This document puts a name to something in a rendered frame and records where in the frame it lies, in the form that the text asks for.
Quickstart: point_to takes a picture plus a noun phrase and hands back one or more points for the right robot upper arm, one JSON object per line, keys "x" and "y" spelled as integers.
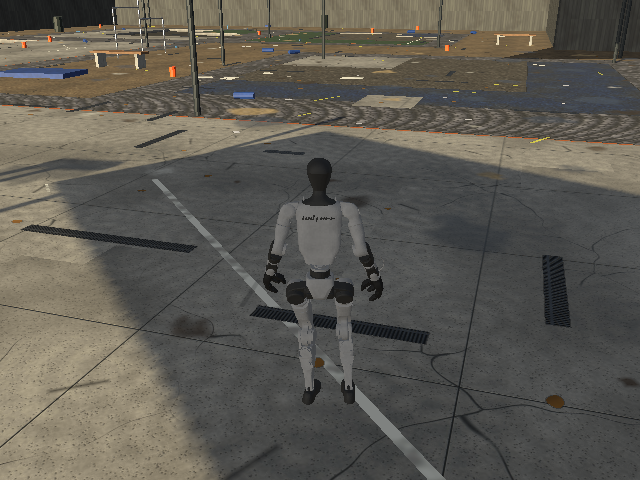
{"x": 351, "y": 211}

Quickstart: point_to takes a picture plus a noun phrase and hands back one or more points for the robot right forearm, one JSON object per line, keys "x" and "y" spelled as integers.
{"x": 369, "y": 265}

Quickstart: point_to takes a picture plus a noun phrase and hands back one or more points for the left robot shin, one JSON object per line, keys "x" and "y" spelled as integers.
{"x": 307, "y": 356}

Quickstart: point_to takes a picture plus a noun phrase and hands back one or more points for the left robot upper arm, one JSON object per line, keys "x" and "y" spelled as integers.
{"x": 287, "y": 211}

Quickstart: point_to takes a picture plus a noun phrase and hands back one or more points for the robot left forearm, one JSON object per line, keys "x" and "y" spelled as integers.
{"x": 272, "y": 262}

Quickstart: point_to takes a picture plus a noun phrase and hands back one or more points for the robot head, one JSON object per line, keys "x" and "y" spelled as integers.
{"x": 319, "y": 173}

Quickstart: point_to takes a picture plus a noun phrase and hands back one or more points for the robot left hand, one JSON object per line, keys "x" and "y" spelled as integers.
{"x": 277, "y": 279}

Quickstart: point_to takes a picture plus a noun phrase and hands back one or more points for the robot right hand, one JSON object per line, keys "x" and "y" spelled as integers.
{"x": 378, "y": 285}

